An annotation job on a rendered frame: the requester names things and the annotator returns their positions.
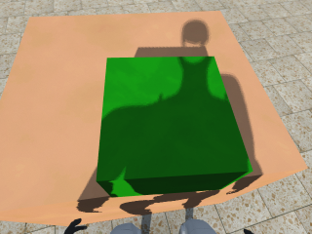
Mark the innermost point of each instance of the robot left hand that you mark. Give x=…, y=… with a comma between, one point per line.
x=73, y=228

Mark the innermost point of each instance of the robot thigh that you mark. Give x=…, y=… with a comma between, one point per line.
x=125, y=228
x=196, y=226

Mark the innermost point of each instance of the carton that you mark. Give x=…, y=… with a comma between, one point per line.
x=167, y=126

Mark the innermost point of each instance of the robot left thigh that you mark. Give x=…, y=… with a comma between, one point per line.
x=125, y=228

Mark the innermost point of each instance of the robot right thigh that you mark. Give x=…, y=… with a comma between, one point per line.
x=196, y=226

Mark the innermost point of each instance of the pedestal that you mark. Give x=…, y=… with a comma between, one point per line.
x=51, y=110

